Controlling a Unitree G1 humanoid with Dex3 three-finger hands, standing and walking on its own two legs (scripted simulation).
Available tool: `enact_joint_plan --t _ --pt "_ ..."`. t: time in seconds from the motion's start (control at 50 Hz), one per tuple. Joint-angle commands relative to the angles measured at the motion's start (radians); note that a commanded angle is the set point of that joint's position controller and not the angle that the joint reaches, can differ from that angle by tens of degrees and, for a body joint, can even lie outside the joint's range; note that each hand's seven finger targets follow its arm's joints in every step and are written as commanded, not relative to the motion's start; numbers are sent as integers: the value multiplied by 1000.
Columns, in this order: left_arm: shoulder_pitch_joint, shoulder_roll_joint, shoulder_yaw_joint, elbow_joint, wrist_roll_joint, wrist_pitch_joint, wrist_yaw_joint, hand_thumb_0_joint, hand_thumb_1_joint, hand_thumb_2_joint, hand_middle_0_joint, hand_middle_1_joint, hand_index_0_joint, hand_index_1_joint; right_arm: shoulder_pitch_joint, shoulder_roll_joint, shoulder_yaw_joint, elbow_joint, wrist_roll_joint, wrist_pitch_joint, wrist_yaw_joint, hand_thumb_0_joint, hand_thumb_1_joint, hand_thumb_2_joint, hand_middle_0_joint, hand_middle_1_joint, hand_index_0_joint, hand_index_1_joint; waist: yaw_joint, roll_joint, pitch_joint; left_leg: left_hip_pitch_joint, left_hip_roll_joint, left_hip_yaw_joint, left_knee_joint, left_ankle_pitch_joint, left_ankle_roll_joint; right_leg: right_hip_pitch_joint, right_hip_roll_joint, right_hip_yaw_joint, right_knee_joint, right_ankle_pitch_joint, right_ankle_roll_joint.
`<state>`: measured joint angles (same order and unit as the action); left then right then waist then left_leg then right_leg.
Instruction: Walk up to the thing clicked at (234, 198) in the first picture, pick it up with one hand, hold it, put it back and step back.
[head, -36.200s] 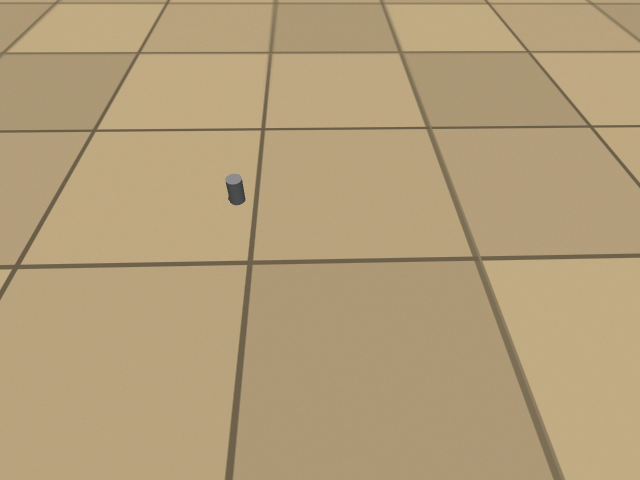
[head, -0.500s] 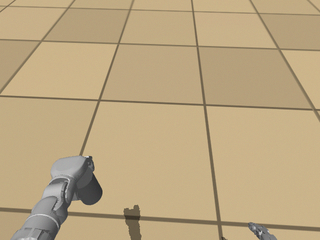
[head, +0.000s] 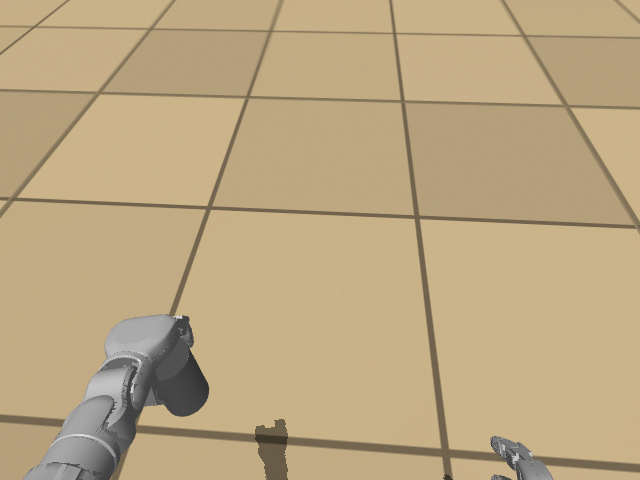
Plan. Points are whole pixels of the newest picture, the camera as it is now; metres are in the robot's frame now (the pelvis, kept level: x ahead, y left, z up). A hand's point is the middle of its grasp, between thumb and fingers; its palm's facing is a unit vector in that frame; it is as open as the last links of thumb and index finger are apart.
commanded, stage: hold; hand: left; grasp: from above
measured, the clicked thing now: (176, 377) +0.30 +0.21 -0.12
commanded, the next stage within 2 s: crouch in 0.96 s
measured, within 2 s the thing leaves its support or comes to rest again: neither
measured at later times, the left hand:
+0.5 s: hand (154, 375) +0.27 +0.22 -0.04, palm faces -0.46 -0.06 -0.89, open 9.8 cm
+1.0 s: hand (154, 370) +0.28 +0.22 -0.04, palm faces -0.46 -0.06 -0.88, open 9.8 cm
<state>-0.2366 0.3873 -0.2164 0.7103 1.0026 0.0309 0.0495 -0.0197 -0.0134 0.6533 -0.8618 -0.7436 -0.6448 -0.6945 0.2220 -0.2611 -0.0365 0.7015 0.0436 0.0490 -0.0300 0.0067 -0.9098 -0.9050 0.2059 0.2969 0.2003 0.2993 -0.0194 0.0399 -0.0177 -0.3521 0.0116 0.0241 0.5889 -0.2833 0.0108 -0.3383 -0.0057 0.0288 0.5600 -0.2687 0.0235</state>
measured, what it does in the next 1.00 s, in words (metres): stands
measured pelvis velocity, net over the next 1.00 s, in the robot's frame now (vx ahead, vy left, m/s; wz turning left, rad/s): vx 0.00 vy -0.01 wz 0.01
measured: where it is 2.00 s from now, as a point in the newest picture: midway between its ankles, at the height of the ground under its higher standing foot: outside the picture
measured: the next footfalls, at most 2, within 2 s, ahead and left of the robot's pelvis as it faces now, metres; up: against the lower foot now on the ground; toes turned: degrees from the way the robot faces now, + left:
none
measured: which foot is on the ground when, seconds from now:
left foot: down 0.00-1.00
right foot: down 0.00-1.00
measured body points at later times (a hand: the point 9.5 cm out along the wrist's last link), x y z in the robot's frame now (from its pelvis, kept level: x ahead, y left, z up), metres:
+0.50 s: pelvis -0.01 -0.01 +0.00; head +0.00 -0.02 +0.45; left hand +0.29 +0.22 +0.01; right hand +0.14 -0.26 -0.11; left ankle +0.01 +0.11 -0.73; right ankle +0.01 -0.14 -0.73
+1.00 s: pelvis +0.00 -0.01 +0.01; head +0.01 -0.02 +0.46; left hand +0.30 +0.22 +0.01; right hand +0.14 -0.26 -0.11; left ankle +0.01 +0.11 -0.73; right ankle +0.01 -0.14 -0.73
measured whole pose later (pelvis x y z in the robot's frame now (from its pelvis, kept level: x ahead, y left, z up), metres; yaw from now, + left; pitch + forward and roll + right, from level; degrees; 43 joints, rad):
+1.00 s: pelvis +0.00 -0.01 +0.01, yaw +0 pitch +0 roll +0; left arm -0.23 0.40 -0.22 0.65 0.99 0.01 -0.02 -0.02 0.02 0.64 -0.83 -0.77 -0.61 -0.72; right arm 0.18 -0.26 -0.02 0.70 0.05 0.06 -0.05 0.01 -0.91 -0.91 0.21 0.30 0.20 0.30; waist 0.00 0.04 0.01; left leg -0.27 0.01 0.02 0.51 -0.24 0.00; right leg -0.27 -0.01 0.02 0.50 -0.24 0.01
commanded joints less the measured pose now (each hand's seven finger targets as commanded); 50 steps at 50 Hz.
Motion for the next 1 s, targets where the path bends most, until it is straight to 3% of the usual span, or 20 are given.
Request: enact_joint_plan --t 0.0,0.2,0.24,0.3,0.38,0.48,0.52,0.56,0.6,0.64,0.66,0.74,0.76,0.78,0.88,0.98 --pt "-380 229 119 -256 1 -8 39 0 495 987 -930 -809 -916 -825 -57 -140 -51 -129 0 -43 -15 0 -911 -905 199 300 199 300 -1 25 -292 175 -22 -6 -80 251 -7 68 32 -26 -83 206 -33" --pt "-367 227 116 -282 -7 -14 3 0 507 896 -906 -810 -912 -806 -99 -141 -43 -156 3 -45 -17 0 -910 -904 199 300 199 300 9 12 -241 180 -17 -15 -122 160 -6 65 33 -29 -116 118 -33" --pt "-380 248 133 -296 -4 -15 4 0 511 908 -908 -816 -914 -812 -106 -139 -42 -160 3 -46 -19 0 -909 -904 199 300 199 300 14 17 -268 186 -24 -7 -117 177 -3 81 29 -24 -118 133 -33" --pt "-397 234 120 -317 -8 -13 4 0 518 929 -913 -834 -919 -829 -107 -136 -38 -154 4 -47 -21 0 -910 -904 199 300 199 300 4 13 -260 193 -24 -6 -116 182 -3 76 30 -22 -119 140 -30" --pt "-405 244 129 -327 -4 -14 4 0 534 915 -917 -837 -928 -828 -117 -135 -36 -156 5 -48 -23 0 -907 -903 199 300 199 300 11 15 -258 198 -20 -11 -131 151 -4 76 30 -25 -126 112 -31" --pt "-383 233 119 -314 -13 -13 -9 0 520 932 -911 -862 -921 -854 -124 -128 -30 -154 6 -48 -26 0 -913 -905 199 300 199 300 8 -8 -251 199 -27 -7 -130 175 2 90 26 -21 -134 134 -26" --pt "-361 246 135 -308 -12 -14 -15 0 519 916 -909 -847 -921 -838 -125 -127 -30 -152 7 -46 -26 0 -911 -905 199 300 199 300 18 11 -250 199 -27 -6 -133 186 -1 95 26 -21 -132 143 -30" --pt "-367 224 112 -318 -13 -20 -27 0 521 924 -912 -847 -922 -839 -127 -125 -31 -155 7 -44 -28 0 -910 -904 199 300 199 300 10 -2 -256 213 -24 -7 -132 204 0 95 28 -24 -131 159 -29" --pt "-368 237 118 -334 -15 -23 -28 0 525 918 -919 -833 -928 -826 -140 -123 -29 -161 8 -44 -30 0 -913 -905 199 300 199 300 16 -7 -258 211 -29 -7 -133 202 2 106 25 -22 -136 156 -28" --pt "-373 264 144 -332 -18 -27 -25 0 522 923 -924 -827 -929 -825 -139 -124 -27 -156 8 -41 -31 0 -913 -906 199 300 199 300 21 -1 -252 207 -32 -3 -136 192 4 109 23 -18 -142 149 -27" --pt "-391 238 115 -338 -18 -30 -27 0 524 910 -921 -836 -931 -828 -139 -120 -25 -154 6 -41 -32 0 -915 -906 199 300 199 300 11 -2 -252 212 -33 -4 -135 191 4 104 22 -17 -143 150 -26" --pt "-363 244 135 -331 -12 -27 -16 0 512 901 -899 -846 -914 -833 -130 -126 -30 -151 7 -39 -32 0 -913 -905 199 300 199 300 19 21 -264 229 -26 -8 -139 214 -5 103 29 -27 -133 164 -33" --pt "-384 231 119 -342 -14 -27 -15 0 514 925 -901 -850 -913 -839 -130 -124 -31 -149 6 -39 -30 0 -910 -904 199 300 199 300 15 23 -264 232 -22 -12 -141 210 -7 97 31 -29 -133 159 -34" --pt "-389 251 137 -336 -11 -26 -11 0 512 942 -913 -839 -918 -836 -130 -126 -31 -148 8 -39 -30 0 -909 -904 199 300 199 300 20 38 -260 233 -23 -9 -145 208 -8 100 29 -28 -136 158 -35" --pt "-403 259 136 -324 -5 -25 -6 0 517 943 -909 -860 -918 -853 -131 -123 -33 -146 8 -36 -32 0 -914 -905 199 300 199 300 19 6 -271 225 -30 -3 -133 244 0 122 24 -23 -137 199 -29" --pt "-369 218 111 -317 -12 -23 -11 0 508 925 -903 -850 -913 -841 -127 -126 -36 -150 8 -35 -29 0 -912 -904 199 300 199 300 14 5 -273 244 -25 -6 -140 246 -4 119 26 -28 -139 196 -32"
